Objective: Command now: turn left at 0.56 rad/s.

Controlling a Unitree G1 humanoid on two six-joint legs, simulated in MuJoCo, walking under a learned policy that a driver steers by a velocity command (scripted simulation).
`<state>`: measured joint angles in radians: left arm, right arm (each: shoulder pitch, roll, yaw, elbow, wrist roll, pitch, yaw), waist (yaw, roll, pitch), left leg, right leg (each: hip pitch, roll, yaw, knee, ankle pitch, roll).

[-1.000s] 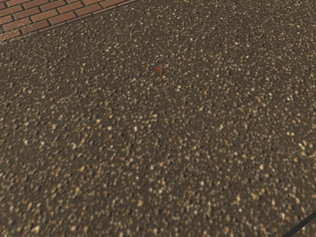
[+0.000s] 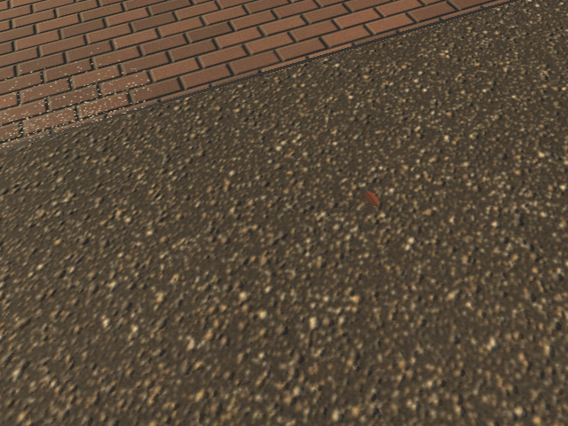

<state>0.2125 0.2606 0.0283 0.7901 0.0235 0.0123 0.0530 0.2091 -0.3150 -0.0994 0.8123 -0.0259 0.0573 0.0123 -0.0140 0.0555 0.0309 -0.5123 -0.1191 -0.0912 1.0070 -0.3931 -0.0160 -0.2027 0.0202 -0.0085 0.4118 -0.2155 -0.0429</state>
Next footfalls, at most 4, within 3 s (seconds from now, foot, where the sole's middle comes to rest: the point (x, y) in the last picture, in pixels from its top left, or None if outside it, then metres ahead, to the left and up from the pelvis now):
0.34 left None -0.01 0.12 -0.78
0.82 right None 0.07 -0.06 -0.78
1.70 left None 0.05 0.17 -0.78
2.16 right None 0.44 0.15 -0.78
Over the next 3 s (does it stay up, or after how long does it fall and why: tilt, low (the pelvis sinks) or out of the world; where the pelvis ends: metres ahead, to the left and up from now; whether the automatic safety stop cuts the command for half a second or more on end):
stays up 0.63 0.31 0.00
